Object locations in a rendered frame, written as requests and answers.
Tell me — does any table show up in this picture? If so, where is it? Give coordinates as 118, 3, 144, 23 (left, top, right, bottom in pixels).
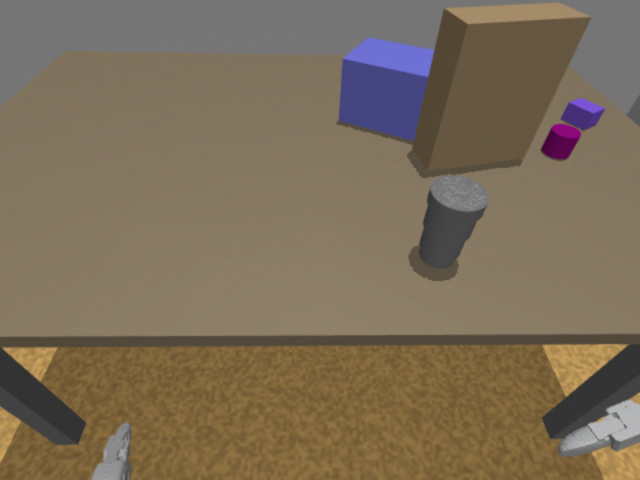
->
0, 51, 640, 445

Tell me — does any right robot hand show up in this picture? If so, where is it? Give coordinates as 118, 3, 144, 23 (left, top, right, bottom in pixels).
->
558, 399, 640, 457

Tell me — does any left robot hand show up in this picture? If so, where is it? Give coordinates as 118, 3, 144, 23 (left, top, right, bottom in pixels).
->
90, 423, 131, 480

